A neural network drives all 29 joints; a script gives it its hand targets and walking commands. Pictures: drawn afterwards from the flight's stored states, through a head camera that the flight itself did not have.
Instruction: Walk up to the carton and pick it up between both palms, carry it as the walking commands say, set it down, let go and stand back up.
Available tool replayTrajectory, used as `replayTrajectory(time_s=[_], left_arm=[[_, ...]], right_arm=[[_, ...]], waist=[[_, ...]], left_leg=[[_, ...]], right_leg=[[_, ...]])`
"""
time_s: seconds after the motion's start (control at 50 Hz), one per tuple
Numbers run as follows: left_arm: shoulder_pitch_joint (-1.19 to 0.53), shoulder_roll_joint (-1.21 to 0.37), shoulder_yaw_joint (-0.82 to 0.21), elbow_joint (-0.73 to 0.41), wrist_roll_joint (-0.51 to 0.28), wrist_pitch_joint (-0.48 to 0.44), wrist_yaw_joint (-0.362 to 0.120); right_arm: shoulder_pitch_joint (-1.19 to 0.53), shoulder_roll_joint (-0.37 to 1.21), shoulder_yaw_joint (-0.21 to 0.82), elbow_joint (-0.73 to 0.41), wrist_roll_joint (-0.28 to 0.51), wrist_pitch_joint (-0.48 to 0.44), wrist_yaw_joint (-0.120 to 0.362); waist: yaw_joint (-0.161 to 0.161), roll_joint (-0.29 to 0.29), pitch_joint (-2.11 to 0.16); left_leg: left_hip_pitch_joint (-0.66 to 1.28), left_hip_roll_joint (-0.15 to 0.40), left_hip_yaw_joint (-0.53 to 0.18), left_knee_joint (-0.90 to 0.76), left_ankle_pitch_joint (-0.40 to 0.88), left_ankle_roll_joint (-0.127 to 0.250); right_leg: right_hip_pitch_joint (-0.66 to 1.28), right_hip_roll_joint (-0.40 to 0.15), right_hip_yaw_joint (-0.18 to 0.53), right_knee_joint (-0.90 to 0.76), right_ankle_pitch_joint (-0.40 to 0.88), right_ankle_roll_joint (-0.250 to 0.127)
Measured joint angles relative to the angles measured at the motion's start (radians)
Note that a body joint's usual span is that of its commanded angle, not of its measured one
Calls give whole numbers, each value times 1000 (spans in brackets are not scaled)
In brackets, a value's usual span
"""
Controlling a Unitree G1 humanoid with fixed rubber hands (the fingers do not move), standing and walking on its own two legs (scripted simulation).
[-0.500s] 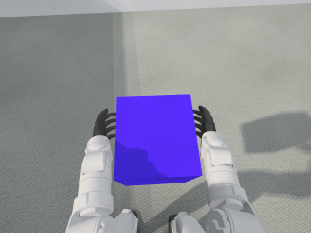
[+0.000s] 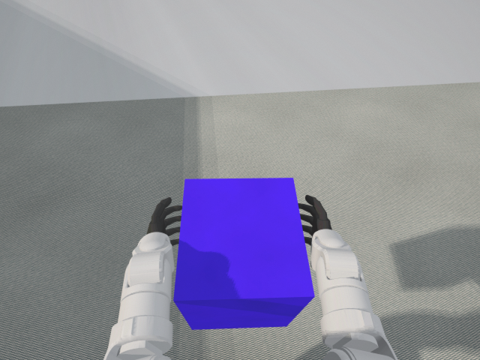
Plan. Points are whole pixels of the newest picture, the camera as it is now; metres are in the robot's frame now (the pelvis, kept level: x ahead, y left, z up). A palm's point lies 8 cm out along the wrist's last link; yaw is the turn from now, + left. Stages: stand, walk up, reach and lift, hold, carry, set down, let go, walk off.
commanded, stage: reach and lift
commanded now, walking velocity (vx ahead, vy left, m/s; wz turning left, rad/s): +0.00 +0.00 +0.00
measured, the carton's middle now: (239, 258) +0.31 +0.02 -0.06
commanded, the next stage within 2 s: hold in 1.46 s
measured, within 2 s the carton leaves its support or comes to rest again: neither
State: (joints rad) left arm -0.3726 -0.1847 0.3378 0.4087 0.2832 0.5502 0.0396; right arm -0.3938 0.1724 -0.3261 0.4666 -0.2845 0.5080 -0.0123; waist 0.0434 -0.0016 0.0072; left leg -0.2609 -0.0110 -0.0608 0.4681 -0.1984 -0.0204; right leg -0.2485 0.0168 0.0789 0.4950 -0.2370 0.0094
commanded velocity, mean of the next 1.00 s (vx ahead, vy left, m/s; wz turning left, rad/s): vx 0.00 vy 0.00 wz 0.00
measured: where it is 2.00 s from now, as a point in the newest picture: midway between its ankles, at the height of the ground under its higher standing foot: outside the picture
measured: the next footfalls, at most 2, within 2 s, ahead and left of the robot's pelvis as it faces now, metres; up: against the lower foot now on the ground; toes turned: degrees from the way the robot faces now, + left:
none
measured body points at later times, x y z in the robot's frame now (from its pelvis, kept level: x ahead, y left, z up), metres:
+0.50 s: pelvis -0.01 -0.01 +0.00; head -0.05 -0.01 +0.45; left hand +0.30 +0.15 +0.05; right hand +0.32 -0.14 +0.05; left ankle +0.03 +0.13 -0.74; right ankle +0.02 -0.13 -0.74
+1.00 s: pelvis +0.01 +0.00 +0.01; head -0.04 +0.00 +0.45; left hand +0.31 +0.15 +0.05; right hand +0.32 -0.15 +0.05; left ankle +0.03 +0.13 -0.74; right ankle +0.02 -0.13 -0.74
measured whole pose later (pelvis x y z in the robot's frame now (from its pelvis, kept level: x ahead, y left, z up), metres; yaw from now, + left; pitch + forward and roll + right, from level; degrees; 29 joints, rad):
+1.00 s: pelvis +0.01 +0.00 +0.01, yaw +0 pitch -8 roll +0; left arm -0.33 -0.17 0.25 0.31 0.27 0.73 0.04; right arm -0.33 0.16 -0.26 0.32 -0.26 0.71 -0.02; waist 0.00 0.00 0.03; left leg -0.08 -0.01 -0.07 0.39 -0.19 -0.02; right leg -0.06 0.02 0.08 0.41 -0.22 0.01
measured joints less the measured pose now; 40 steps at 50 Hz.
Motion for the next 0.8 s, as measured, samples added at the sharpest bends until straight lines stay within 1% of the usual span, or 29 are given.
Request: replayTrajectory(time_s=[0.26, 0.38, 0.56, 0.7, 0.8], left_arm=[[36, 12, -55, -76, -21, 121, 5], [21, 8, -50, -87, -13, 166, 3], [-2, 1, -33, -79, 7, 178, 0], [5, 4, -47, -81, 4, 175, 0], [13, 5, -59, -83, 1, 175, 0]], right_arm=[[45, -2, 50, -90, 14, 124, -6], [36, -2, 46, -105, 10, 168, -3], [-2, -11, 37, -85, 6, 186, 3], [6, -14, 43, -100, 10, 194, 1], [24, -16, 52, -117, 16, 200, -2]], waist=[[5, 6, 11], [0, 8, 19], [-16, 7, 37], [-38, 6, 34], [-45, 5, 30]], left_leg=[[140, 7, -3, -61, 15, -4], [173, 8, -6, -72, 21, -6], [171, 9, -12, -55, 17, -7], [166, 9, -13, -54, 14, -5], [170, 8, -9, -58, 12, -3]], right_leg=[[139, 3, -2, -60, 16, -6], [172, 4, -5, -69, 19, -8], [173, 6, -10, -57, 17, -9], [173, 6, -11, -63, 17, -7], [177, 4, -7, -69, 17, -5]])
